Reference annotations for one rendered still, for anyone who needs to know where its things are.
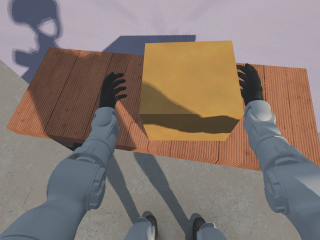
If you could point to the robot left hand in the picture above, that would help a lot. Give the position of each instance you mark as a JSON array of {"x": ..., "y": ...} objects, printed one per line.
[{"x": 107, "y": 96}]

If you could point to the left robot upper arm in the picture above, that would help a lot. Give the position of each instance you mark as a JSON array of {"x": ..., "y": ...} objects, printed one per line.
[{"x": 75, "y": 188}]

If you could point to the carton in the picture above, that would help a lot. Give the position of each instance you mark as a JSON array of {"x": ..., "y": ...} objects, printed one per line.
[{"x": 190, "y": 91}]

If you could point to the left robot forearm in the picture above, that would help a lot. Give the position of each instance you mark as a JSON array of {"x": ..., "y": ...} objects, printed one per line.
[{"x": 101, "y": 142}]

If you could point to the robot left foot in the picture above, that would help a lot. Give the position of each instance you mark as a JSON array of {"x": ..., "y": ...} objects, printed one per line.
[{"x": 153, "y": 221}]

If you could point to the left robot thigh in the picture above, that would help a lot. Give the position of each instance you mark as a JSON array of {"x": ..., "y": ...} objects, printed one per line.
[{"x": 141, "y": 231}]

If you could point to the robot right hand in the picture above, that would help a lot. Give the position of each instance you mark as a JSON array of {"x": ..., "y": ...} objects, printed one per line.
[{"x": 252, "y": 89}]

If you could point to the right robot forearm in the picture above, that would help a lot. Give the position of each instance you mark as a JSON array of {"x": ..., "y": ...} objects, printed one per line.
[{"x": 265, "y": 139}]

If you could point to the right robot upper arm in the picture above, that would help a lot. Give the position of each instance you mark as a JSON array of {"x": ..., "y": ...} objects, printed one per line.
[{"x": 294, "y": 191}]

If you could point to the table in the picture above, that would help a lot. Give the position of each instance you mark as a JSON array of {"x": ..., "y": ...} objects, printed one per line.
[{"x": 64, "y": 94}]

